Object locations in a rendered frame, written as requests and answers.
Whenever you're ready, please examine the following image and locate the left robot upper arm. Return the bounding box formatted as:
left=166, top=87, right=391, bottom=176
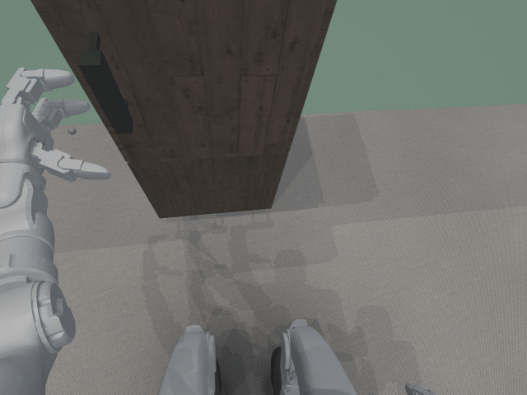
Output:
left=0, top=281, right=76, bottom=395

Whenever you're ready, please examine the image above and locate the right robot shin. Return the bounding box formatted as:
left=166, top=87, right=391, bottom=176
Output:
left=280, top=319, right=307, bottom=395

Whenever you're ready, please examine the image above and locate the robot left hand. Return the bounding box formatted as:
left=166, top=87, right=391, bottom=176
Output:
left=0, top=67, right=111, bottom=182

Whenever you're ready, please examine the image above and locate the cupboard door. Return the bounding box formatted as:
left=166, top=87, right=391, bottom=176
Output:
left=42, top=0, right=328, bottom=163

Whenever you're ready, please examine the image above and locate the left robot thigh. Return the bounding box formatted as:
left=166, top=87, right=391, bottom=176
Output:
left=157, top=332, right=217, bottom=395

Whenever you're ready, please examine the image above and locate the left robot forearm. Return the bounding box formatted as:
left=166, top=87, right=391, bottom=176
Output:
left=0, top=162, right=58, bottom=292

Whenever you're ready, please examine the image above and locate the handle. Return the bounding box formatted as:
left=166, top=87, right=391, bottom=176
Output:
left=78, top=32, right=133, bottom=134

